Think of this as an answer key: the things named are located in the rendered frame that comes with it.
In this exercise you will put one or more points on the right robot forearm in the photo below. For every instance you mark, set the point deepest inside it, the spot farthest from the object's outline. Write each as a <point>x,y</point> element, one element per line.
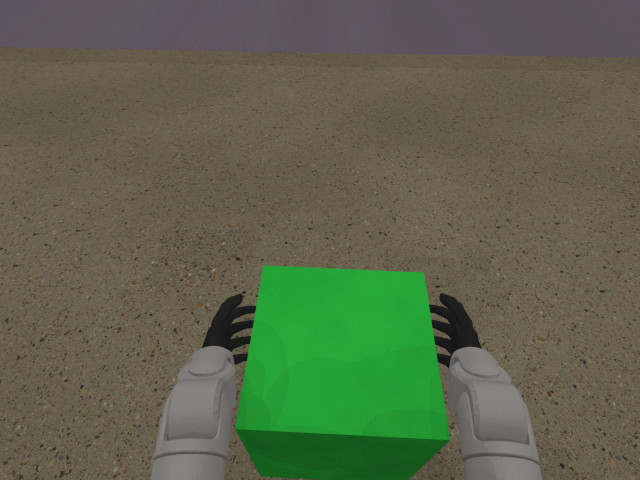
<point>496,436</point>

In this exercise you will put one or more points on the robot left hand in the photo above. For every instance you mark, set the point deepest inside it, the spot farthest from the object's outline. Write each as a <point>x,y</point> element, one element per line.
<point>221,330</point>

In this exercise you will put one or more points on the robot right hand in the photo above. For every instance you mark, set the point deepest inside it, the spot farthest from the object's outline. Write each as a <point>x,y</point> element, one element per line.
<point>460,329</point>

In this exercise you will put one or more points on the left robot forearm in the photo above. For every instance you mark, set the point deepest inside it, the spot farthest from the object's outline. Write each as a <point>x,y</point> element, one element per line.
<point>193,437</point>

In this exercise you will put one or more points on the carton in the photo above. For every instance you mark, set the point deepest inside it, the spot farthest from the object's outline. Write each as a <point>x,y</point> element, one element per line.
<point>342,379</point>

